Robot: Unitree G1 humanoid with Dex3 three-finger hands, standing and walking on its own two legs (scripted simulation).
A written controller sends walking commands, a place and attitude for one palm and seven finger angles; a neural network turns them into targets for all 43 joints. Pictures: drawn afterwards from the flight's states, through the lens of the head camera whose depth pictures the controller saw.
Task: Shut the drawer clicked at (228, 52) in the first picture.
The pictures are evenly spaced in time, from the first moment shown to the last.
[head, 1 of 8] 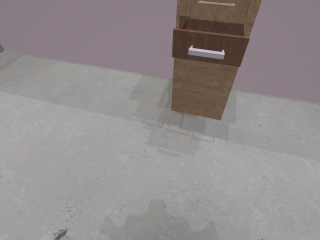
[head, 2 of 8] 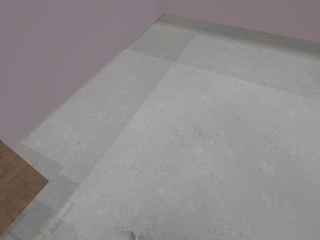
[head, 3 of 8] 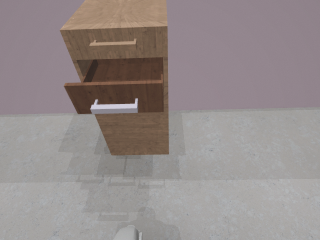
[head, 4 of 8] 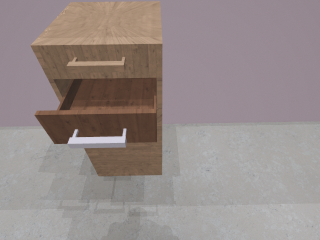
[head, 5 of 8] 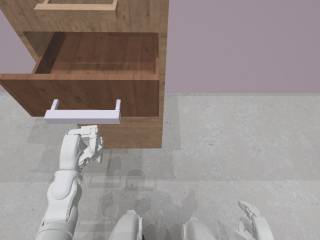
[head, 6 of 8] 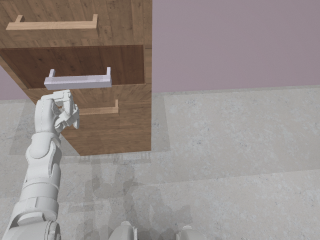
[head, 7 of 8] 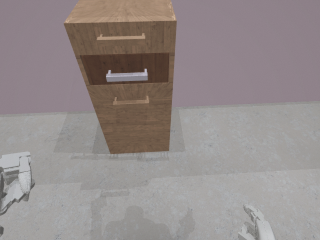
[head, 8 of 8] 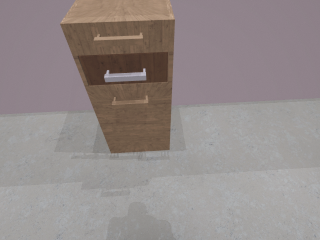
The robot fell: no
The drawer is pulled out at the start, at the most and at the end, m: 0.19 0.19 0.00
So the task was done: yes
